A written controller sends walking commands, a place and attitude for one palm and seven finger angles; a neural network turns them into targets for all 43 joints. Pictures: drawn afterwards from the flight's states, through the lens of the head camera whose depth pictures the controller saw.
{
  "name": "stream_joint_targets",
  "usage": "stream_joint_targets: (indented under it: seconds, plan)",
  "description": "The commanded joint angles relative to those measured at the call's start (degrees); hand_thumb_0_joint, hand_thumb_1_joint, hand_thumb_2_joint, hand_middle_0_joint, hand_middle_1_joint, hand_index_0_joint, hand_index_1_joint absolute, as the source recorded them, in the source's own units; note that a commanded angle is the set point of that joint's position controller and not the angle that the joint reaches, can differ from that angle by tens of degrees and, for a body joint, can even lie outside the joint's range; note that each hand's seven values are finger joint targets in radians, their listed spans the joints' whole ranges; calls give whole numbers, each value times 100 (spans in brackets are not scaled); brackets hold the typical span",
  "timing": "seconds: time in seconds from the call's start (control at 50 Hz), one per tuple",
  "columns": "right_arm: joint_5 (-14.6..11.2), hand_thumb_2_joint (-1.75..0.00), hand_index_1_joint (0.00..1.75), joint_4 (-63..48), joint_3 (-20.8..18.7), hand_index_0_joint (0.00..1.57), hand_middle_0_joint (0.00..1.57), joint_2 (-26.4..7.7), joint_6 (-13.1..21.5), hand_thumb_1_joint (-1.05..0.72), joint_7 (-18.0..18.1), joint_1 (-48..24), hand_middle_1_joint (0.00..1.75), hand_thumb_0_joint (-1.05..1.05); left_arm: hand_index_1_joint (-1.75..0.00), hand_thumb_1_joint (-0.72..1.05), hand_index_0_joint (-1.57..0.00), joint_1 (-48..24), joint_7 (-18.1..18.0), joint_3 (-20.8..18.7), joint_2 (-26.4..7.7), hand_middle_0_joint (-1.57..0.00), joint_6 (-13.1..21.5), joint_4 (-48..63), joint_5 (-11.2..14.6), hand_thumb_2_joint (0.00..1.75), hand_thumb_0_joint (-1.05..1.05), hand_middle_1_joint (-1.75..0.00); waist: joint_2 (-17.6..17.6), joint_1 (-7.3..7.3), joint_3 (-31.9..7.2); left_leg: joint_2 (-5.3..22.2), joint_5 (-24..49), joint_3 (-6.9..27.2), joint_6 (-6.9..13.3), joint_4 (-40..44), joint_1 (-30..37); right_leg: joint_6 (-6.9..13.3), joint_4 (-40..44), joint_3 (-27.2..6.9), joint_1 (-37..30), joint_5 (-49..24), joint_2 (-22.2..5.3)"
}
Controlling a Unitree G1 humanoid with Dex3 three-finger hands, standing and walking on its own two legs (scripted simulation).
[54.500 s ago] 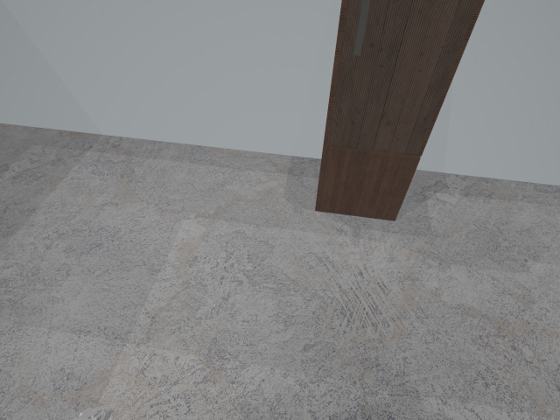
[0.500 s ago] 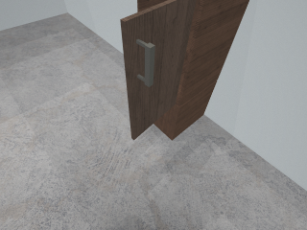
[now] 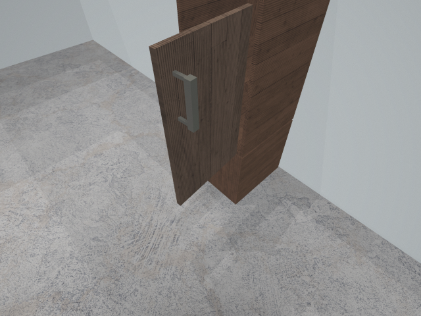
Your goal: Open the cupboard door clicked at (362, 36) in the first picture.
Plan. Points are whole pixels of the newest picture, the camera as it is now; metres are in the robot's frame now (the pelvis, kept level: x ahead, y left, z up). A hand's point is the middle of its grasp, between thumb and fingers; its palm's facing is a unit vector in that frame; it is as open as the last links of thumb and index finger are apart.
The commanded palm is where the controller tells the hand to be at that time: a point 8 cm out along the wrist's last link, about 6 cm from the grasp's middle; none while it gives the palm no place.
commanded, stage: let the arm hang, fingers relaxed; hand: left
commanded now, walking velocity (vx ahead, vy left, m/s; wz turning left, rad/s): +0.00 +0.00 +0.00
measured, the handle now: (185, 102) +0.56 +0.09 +0.11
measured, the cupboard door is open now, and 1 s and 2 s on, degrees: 96 96 96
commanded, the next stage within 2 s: look to check the result in 0.14 s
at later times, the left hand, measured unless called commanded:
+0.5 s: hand out of the picture +0.01 +0.16 -0.17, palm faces +0.06 -0.98 -0.19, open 7.4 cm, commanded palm none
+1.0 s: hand out of the picture +0.03 +0.17 -0.17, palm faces +0.05 -0.98 -0.21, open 7.4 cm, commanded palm none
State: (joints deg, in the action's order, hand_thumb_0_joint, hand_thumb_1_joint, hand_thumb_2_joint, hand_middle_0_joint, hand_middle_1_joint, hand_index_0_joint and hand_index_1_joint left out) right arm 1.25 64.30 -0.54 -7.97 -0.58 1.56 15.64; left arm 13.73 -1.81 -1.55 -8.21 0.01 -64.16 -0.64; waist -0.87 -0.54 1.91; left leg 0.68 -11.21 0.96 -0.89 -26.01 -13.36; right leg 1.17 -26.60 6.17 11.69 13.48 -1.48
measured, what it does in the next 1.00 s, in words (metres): stands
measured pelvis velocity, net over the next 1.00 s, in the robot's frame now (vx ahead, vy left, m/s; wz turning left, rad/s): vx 0.03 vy -0.01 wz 0.00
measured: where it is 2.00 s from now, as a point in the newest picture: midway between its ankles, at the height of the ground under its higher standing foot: outside the picture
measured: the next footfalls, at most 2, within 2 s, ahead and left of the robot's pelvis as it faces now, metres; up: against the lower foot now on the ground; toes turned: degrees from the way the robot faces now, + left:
none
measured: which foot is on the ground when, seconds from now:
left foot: down 0.00-1.00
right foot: down 0.00-1.00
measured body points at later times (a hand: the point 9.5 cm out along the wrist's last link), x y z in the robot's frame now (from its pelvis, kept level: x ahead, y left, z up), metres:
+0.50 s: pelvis +0.02 -0.01 +0.00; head +0.04 -0.01 +0.45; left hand +0.01 +0.22 -0.16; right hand +0.02 -0.22 -0.16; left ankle +0.03 +0.13 -0.74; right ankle +0.01 -0.10 -0.74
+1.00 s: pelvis +0.03 -0.01 +0.00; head +0.04 -0.02 +0.45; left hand +0.03 +0.22 -0.15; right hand +0.03 -0.23 -0.16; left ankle +0.03 +0.13 -0.74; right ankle +0.01 -0.10 -0.74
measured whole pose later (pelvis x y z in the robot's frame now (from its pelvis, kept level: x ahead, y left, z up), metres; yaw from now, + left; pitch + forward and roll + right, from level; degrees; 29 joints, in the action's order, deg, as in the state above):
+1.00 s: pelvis +0.03 -0.01 +0.00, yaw +0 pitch -2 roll +0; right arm 1.1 65.5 -0.3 -8.9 -0.3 2.1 13.8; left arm 14.1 -1.5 -1.6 -8.7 0.7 -65.3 -0.3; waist -1.1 -0.3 3.1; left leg 1.8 -12.0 1.6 -2.0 -23.1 -9.7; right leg 2.0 -22.8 6.8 7.5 14.0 -0.2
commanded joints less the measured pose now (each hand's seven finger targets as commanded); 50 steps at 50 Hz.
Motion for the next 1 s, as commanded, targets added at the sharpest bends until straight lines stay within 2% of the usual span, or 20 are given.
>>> stream_joint_targets:
  seconds: [0.0, 0.1, 0.16, 0.24, 0.42, 0.48, 0.54, 0.58, 0.8, 0.84, 0.92, 0.98]
  plan:
    - [9, -90, 30, -138, -74, 20, 20, -435, 33, -90, 19, 326, 30, 0, -30, 90, -20, 450, -12, -116, -677, -20, 42, 108, 17, 90, 0, -30, -15, 61, 354, 340, 279, 256, 198, 491, -230, 164, 791, -583, 56, 284, -548]
    - [2, -90, 30, -116, -83, 20, 20, -464, 39, -90, 28, 304, 30, 0, -30, 90, -20, 428, -10, -121, -704, -20, 73, 117, 23, 90, 0, -30, 158, 44, 173, 349, 551, 191, 173, 400, -31, 176, 859, -574, -86, -8, -593]
    - [1, -90, 30, -86, -76, 20, 20, -468, 38, -90, 37, 302, 30, 0, -30, 90, -20, 415, -13, -114, -675, -20, 78, 109, 31, 90, 0, -30, 23, 35, 155, 377, 620, 216, 170, 425, 50, 176, 847, -569, -97, -107, -572]
    - [-6, -90, 30, -64, -72, 20, 20, -475, 33, -90, 46, 319, 30, 0, -30, 90, -20, 439, -15, -110, -673, -20, 74, 79, 33, 90, 0, -30, 111, 33, 199, 393, 609, 212, 167, 461, 43, 166, 872, -531, -144, -109, -561]
    - [-8, -90, 30, -45, -66, 20, 20, -509, 47, -90, 71, 251, 30, 0, -30, 90, -20, 515, -20, -99, -603, -20, 84, 31, 35, 90, 0, -30, -17, 39, 184, 433, 704, 254, 182, 508, 159, 154, 849, -517, -190, -306, -512]
    - [-20, -90, 30, -55, -72, 20, 20, -550, 47, -90, 78, 232, 30, 0, -30, 90, -20, 532, -19, -103, -607, -20, 90, 7, 29, 90, 0, -30, 74, 45, 191, 441, 707, 238, 185, 513, 175, 148, 865, -474, -207, -313, -506]
    - [-14, -90, 30, -37, -66, 20, 20, -537, 56, -90, 76, 214, 30, 0, -30, 90, -20, 526, -15, -97, -619, -20, 93, -6, 32, 90, 0, -30, -16, 33, 196, 440, 760, 246, 185, 548, 217, 149, 867, -506, -210, -391, -527]
    - [-26, -90, 30, -60, -76, 20, 20, -567, 55, -90, 81, 209, 30, 0, -30, 90, -20, 521, -18, -104, -627, -20, 97, 0, 28, 90, 0, -30, 81, 44, 177, 446, 776, 249, 195, 536, 234, 144, 868, -477, -233, -410, -504]
    - [-10, -90, 30, -44, -73, 20, 20, -603, 57, -90, 77, 155, 30, 0, -30, 90, -20, 446, -15, -103, -699, -20, 114, 19, 33, 90, 0, -30, 107, 37, 239, 436, 786, 232, 171, 561, 222, 155, 927, -515, -297, -511, -530]
    - [-7, -90, 30, -42, -70, 20, 20, -613, 67, -90, 77, 152, 30, 0, -30, 90, -20, 460, -12, -99, -689, -20, 117, 26, 36, 90, 0, -30, -13, 44, 156, 447, 860, 225, 173, 566, 282, 156, 895, -511, -335, -625, -538]
    - [-2, -90, 30, -36, -68, 20, 20, -623, 62, -90, 74, 134, 30, 0, -30, 90, -20, 426, -9, -108, -712, -20, 109, 38, 34, 90, 0, -30, 75, 53, 268, 440, 745, 231, 169, 598, 220, 156, 958, -523, -294, -429, -527]
    - [-12, -90, 30, -57, -86, 20, 20, -671, 65, -90, 78, 123, 30, 0, -30, 90, -20, 440, -10, -117, -742, -20, 127, 43, 33, 90, 0, -30, 98, 61, 162, 442, 800, 215, 176, 560, 301, 156, 965, -515, -334, -527, -524]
